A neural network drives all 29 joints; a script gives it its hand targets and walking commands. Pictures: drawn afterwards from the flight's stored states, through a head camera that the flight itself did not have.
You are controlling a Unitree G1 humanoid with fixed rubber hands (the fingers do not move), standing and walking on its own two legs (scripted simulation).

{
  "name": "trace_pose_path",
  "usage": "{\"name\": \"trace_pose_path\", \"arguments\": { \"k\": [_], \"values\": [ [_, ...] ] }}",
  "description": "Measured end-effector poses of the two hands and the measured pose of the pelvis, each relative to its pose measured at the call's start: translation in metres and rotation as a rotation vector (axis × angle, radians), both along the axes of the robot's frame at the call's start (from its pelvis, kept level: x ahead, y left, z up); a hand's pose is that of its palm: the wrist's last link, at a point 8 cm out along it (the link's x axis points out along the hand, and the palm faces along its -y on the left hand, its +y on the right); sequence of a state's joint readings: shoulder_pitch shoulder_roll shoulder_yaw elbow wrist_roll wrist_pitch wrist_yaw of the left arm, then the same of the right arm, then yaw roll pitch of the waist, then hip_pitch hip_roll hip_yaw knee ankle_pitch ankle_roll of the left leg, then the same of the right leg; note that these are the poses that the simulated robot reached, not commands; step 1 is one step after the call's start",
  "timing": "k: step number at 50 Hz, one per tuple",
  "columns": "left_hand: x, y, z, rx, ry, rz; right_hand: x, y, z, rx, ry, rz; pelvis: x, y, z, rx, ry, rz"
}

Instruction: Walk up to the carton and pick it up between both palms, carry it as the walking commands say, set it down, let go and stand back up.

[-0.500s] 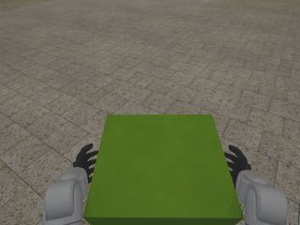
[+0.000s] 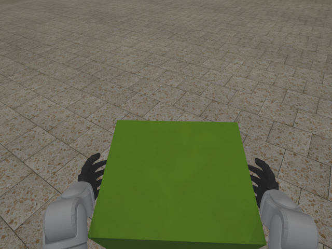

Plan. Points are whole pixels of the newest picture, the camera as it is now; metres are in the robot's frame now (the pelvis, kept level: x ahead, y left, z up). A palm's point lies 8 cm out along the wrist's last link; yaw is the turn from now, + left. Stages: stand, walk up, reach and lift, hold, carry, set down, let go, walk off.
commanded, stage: carry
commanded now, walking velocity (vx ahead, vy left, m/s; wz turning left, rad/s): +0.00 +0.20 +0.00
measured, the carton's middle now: (175, 191) +0.28 +0.00 +0.01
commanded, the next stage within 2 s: none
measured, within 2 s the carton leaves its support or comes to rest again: neither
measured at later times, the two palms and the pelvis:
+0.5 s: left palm (7, 209) +0.20 +0.35 +0.08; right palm (191, 204) +0.22 -0.03 +0.07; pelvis -0.04 +0.13 +0.00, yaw +2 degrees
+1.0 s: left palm out of the picture +0.17 +0.49 +0.08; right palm (118, 218) +0.18 +0.11 +0.09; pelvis -0.07 +0.28 +0.01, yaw +2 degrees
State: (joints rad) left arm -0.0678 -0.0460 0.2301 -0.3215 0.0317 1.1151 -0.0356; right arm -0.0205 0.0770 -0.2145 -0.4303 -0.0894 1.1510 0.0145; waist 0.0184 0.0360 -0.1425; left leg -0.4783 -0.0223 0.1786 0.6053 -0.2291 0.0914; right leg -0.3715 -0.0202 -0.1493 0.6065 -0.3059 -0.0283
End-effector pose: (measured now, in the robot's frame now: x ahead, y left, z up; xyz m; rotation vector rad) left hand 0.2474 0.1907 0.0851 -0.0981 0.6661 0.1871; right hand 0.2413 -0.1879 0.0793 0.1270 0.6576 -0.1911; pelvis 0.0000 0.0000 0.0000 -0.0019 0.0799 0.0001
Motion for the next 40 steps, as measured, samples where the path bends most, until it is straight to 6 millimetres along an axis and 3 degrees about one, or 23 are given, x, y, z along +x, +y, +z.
{"name": "trace_pose_path", "arguments": {
  "k": [4, 8, 13, 17, 21, 30, 35, 40],
  "values": [
    [-0.010, 0.008, -0.003, -0.007, 0.043, -0.013, -0.015, 0.008, 0.001, -0.010, 0.046, -0.009, -0.003, 0.016, 0.008, 0.003, -0.024, 0.011],
    [-0.014, 0.027, 0.003, 0.009, 0.038, -0.023, -0.017, 0.027, 0.009, -0.011, 0.039, -0.006, -0.007, 0.038, 0.011, 0.008, -0.022, 0.017],
    [-0.013, 0.070, 0.007, 0.003, -0.017, 0.001, -0.006, 0.070, 0.018, -0.035, -0.018, 0.026, -0.012, 0.078, 0.003, 0.010, -0.011, 0.038],
    [-0.023, 0.114, -0.003, 0.001, 0.011, 0.031, -0.003, 0.114, 0.011, -0.026, 0.011, 0.051, -0.017, 0.105, 0.002, 0.017, -0.011, 0.031],
    [-0.039, 0.144, -0.009, 0.002, 0.068, 0.053, -0.012, 0.144, -0.001, -0.012, 0.069, 0.064, -0.025, 0.121, 0.006, -0.003, -0.003, 0.029],
    [-0.052, 0.162, -0.004, 0.015, 0.038, 0.057, -0.035, 0.163, -0.013, 0.016, 0.041, 0.053, -0.044, 0.155, 0.001, 0.003, -0.005, 0.035],
    [-0.057, 0.178, 0.003, 0.002, 0.038, 0.036, -0.047, 0.179, 0.001, 0.017, 0.041, 0.022, -0.047, 0.179, 0.010, 0.021, -0.011, 0.039],
    [-0.057, 0.213, 0.005, -0.023, -0.013, 0.028, -0.045, 0.214, 0.019, -0.041, -0.013, 0.035, -0.050, 0.215, 0.008, 0.020, -0.003, 0.053]
  ]
}}
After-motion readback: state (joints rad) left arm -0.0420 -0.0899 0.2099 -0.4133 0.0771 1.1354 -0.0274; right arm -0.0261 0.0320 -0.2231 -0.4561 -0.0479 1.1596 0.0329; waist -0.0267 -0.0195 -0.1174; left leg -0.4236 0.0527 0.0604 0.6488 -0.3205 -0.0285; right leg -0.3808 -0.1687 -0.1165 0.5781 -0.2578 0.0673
